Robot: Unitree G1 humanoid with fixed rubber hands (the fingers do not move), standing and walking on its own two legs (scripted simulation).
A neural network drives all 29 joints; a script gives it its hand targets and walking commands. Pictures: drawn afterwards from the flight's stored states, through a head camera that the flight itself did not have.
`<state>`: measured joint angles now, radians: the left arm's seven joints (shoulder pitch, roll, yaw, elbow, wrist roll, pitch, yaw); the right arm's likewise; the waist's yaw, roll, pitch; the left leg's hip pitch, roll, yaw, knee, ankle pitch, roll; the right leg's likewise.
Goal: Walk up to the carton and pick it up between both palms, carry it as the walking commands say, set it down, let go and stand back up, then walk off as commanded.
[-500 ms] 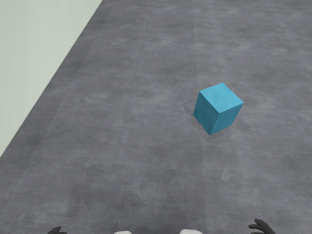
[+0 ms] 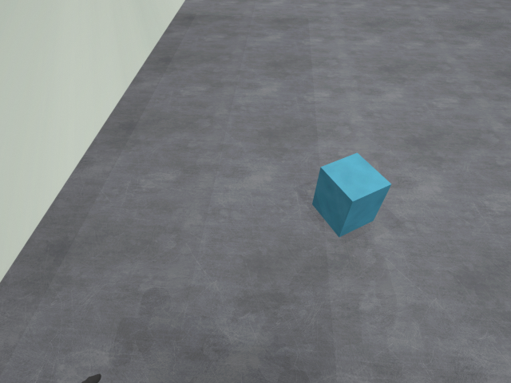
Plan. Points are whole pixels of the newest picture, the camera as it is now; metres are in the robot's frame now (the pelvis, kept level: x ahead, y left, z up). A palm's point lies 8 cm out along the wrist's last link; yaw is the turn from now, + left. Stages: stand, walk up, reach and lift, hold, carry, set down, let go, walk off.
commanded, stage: stand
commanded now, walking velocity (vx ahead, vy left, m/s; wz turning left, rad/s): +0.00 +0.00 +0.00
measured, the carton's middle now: (348, 195) +0.98 -0.45 -0.64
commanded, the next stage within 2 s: walk up in 1.26 s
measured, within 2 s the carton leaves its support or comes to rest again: neither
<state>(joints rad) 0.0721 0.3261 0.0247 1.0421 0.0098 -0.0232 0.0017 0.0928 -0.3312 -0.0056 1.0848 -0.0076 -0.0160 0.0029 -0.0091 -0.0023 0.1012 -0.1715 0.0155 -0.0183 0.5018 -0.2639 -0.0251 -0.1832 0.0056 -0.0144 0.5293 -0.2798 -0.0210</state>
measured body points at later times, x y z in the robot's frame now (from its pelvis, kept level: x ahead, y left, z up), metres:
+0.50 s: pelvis -0.01 +0.00 +0.01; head +0.00 +0.00 +0.46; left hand +0.08 +0.30 -0.12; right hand +0.09 -0.29 -0.12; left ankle +0.01 +0.14 -0.74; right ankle +0.01 -0.11 -0.74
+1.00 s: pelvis -0.01 +0.01 +0.01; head +0.00 +0.01 +0.46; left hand +0.09 +0.31 -0.12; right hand +0.08 -0.29 -0.12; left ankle +0.01 +0.14 -0.74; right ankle +0.01 -0.11 -0.74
